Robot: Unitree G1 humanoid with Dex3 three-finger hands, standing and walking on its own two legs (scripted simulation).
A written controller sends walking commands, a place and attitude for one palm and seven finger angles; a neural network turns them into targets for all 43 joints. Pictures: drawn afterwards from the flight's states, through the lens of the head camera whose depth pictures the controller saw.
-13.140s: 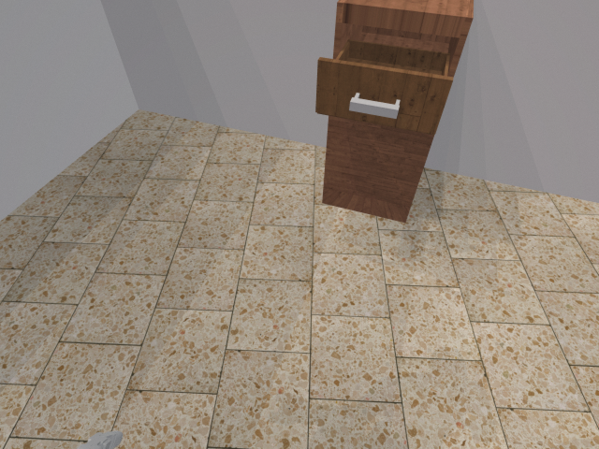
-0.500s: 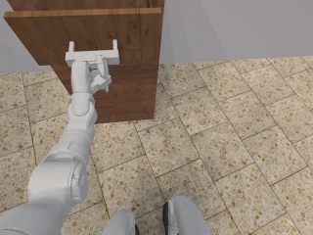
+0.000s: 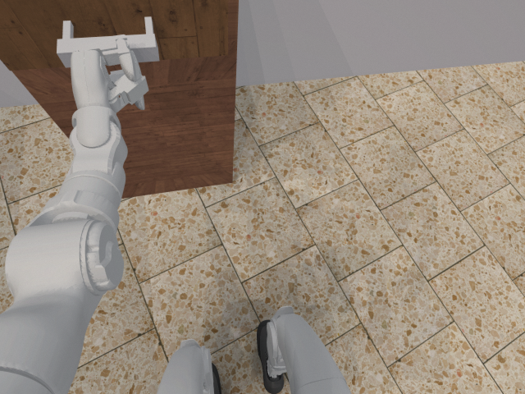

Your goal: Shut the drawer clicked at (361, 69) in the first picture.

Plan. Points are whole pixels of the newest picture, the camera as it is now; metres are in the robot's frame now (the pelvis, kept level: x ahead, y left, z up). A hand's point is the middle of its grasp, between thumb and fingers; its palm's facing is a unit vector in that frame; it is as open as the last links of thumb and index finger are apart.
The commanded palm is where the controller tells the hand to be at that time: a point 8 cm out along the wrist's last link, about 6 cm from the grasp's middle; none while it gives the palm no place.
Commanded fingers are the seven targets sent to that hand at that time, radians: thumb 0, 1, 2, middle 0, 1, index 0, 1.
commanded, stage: push the drawer shut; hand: left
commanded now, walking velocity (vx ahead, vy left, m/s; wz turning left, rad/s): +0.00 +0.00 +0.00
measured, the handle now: (109, 38) +0.64 +0.13 +0.06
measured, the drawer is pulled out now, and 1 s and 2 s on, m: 0.04 0.00 0.00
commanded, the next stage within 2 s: pull the fist back off the drawer in 0.62 s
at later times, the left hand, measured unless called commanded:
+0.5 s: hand (134, 54) +0.61 +0.10 +0.06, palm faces +0.03 -1.00 -0.04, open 2.8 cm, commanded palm +0.61 +0.13 +0.07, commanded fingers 0.00 0.90 0.90 -1.40 -1.60 -1.40 -1.60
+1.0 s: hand (128, 52) +0.61 +0.11 +0.06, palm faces +0.03 -1.00 -0.04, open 2.9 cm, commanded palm +0.61 +0.12 +0.07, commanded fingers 0.00 0.90 0.90 -1.40 -1.60 -1.40 -1.60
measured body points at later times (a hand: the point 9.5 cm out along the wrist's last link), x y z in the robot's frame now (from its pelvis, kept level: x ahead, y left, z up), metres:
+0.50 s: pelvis +0.00 +0.00 -0.01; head +0.19 +0.02 +0.39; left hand +0.60 +0.15 +0.07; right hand -0.07 -0.24 -0.11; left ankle -0.01 +0.09 -0.64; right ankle +0.08 -0.11 -0.64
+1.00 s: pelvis -0.02 +0.01 -0.03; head +0.19 +0.04 +0.37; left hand +0.60 +0.16 +0.07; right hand -0.09 -0.23 -0.11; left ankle -0.01 +0.09 -0.64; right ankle +0.08 -0.11 -0.64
